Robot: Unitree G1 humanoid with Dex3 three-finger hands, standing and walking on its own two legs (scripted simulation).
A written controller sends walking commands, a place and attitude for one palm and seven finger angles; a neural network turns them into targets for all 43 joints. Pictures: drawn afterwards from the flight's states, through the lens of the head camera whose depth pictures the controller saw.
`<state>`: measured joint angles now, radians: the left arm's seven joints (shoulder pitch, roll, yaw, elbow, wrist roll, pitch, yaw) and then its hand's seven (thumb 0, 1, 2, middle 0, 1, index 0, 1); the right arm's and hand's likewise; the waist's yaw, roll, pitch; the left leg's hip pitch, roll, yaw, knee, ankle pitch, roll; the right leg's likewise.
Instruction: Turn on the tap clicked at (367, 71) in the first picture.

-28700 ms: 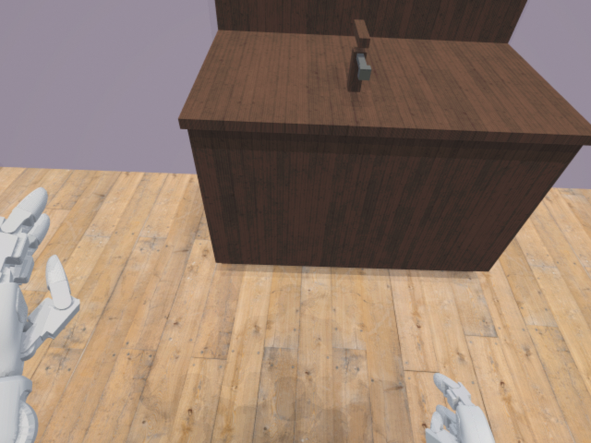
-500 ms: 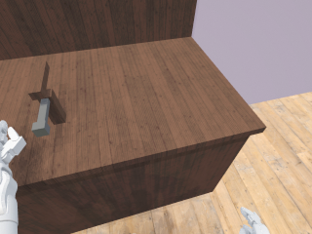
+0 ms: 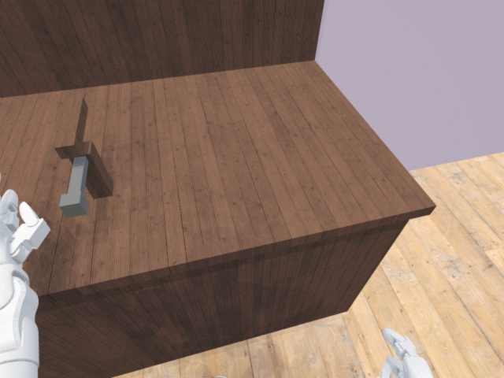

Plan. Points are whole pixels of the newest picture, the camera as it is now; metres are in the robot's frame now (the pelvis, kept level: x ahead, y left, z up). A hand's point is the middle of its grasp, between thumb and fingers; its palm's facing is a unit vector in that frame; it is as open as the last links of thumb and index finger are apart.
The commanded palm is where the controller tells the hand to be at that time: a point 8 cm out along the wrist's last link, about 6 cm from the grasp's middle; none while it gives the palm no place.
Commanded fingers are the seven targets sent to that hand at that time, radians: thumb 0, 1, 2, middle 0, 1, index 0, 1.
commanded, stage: reach beside the lever's end, fingers flat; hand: left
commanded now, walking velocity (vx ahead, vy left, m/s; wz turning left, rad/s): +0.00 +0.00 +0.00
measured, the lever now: (74, 204) +0.33 +0.31 +0.11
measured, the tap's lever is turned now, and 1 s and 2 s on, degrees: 0 4 32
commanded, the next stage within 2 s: push the lever round in 0.22 s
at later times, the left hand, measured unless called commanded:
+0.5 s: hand (57, 218) +0.31 +0.32 +0.10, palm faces +0.53 -0.84 -0.09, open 7.8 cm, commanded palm +0.26 +0.35 +0.10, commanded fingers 0.00 0.90 0.90 -0.15 -0.15 -0.15 -0.15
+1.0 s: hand (72, 221) +0.30 +0.30 +0.10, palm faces +0.54 -0.84 -0.07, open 7.8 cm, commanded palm +0.26 +0.33 +0.10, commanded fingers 0.00 0.90 0.90 -0.15 -0.15 -0.15 -0.15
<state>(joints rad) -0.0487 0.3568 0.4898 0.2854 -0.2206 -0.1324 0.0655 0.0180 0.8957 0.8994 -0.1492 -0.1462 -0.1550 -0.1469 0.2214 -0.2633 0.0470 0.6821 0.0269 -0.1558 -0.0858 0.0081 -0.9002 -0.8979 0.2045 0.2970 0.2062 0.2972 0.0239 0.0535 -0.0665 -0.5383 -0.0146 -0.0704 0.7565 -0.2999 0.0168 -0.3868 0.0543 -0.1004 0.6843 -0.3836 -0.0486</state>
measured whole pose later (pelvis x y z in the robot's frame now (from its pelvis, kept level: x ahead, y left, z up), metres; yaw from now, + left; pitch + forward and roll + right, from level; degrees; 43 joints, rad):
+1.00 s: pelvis +0.00 +0.00 +0.00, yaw +0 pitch +5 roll -2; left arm -0.07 0.31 0.41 0.26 -0.20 -0.10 0.11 0.02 0.90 0.90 -0.15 -0.15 -0.15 -0.15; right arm 0.19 -0.26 0.05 0.67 0.02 -0.14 -0.08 0.01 -0.90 -0.90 0.20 0.30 0.21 0.30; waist 0.02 0.05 -0.07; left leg -0.54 -0.01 -0.07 0.76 -0.30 0.01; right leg -0.40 0.06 -0.10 0.69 -0.38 -0.05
